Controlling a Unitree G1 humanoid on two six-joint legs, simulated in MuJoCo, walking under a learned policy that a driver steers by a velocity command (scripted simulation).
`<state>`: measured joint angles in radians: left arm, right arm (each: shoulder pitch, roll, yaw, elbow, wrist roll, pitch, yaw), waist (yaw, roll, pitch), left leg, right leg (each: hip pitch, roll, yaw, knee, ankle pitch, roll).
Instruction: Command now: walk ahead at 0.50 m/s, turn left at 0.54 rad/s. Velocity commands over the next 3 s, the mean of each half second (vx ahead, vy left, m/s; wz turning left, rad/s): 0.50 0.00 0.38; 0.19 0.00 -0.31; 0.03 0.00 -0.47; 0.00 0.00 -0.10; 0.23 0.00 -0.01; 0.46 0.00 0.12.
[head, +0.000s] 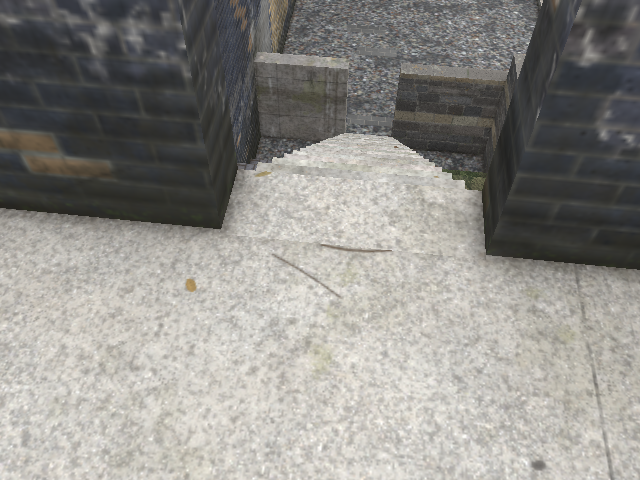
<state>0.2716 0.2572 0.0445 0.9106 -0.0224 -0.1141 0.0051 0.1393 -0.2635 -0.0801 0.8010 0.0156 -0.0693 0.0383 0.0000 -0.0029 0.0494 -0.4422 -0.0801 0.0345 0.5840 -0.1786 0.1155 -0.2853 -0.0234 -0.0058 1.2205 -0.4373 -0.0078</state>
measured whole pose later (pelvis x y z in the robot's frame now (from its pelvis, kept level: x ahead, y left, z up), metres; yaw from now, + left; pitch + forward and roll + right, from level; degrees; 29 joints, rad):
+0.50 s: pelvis +0.29 -0.03 +0.01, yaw +11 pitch +2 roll -1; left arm 0.11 0.26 0.05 0.74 0.00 -0.13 -0.03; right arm 0.36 -0.27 -0.05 0.83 0.02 -0.06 0.00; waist -0.03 0.02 0.01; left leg -0.27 -0.08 -0.13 1.06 -0.46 0.06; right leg -0.41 0.04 -0.03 0.52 -0.15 -0.05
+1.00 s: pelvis +0.43 +0.02 +0.02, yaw -2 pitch +3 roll -1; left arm 0.22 0.33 0.07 0.72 -0.01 0.01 0.02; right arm 0.11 -0.26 -0.04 0.70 -0.03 -0.02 -0.02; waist 0.02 -0.04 0.03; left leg -0.38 0.01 -0.01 0.46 -0.13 0.02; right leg -0.50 0.07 0.08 1.12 -0.55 0.07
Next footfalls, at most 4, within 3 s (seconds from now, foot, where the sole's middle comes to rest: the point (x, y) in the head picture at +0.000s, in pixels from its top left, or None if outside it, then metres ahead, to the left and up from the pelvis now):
0.42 right None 0.42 -0.10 -0.76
0.88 left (269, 432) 0.54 0.13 -0.76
1.28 right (392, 476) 0.45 -0.12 -0.76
1.68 left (272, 453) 0.50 0.12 -0.76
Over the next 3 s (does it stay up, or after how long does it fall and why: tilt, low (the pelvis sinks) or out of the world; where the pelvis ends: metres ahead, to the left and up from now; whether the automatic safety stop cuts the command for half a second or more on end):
stays up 0.78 -0.09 0.00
